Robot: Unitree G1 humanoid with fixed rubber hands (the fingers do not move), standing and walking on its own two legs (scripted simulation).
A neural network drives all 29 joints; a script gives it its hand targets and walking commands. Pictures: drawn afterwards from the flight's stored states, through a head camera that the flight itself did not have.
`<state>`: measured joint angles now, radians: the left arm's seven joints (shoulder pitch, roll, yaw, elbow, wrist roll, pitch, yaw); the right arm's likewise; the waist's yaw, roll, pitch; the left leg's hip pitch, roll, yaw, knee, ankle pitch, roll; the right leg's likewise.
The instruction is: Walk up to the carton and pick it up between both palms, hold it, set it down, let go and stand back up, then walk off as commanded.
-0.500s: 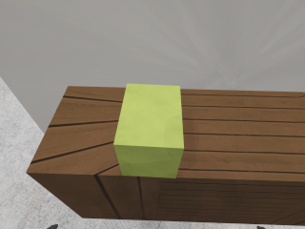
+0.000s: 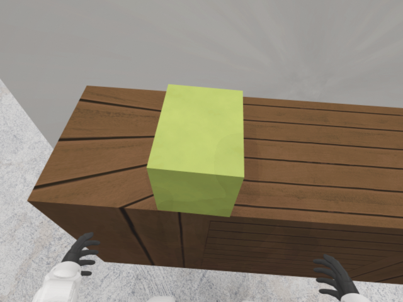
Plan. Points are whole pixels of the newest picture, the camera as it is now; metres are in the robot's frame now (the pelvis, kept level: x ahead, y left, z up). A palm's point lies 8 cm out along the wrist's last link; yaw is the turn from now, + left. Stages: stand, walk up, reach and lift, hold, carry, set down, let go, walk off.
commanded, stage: reach and lift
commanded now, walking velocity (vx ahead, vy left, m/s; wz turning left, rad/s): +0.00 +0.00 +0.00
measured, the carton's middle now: (199, 151) +0.43 +0.04 +0.00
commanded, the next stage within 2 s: none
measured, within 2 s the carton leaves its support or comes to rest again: neither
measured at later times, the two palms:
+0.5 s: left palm (58, 291) +0.13 +0.27 -0.04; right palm out of the picture +0.12 -0.23 -0.05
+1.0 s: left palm (66, 266) +0.16 +0.26 -0.01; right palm (323, 286) +0.16 -0.19 +0.00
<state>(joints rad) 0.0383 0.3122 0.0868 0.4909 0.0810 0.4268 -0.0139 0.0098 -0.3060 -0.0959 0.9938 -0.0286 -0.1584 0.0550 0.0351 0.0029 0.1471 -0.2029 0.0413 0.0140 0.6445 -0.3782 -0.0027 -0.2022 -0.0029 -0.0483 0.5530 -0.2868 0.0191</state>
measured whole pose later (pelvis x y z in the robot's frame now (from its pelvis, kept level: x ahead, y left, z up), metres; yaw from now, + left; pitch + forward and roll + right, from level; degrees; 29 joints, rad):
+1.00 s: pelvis +0.01 -0.01 +0.02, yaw +0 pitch -5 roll -1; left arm 0.33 0.36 0.10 0.16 -0.13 0.13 -0.08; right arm 0.43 -0.06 0.08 0.20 0.09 -0.09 -0.13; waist 0.04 -0.05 0.10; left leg -0.02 0.04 0.03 0.36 -0.24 -0.01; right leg -0.04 0.00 -0.04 0.31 -0.18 0.00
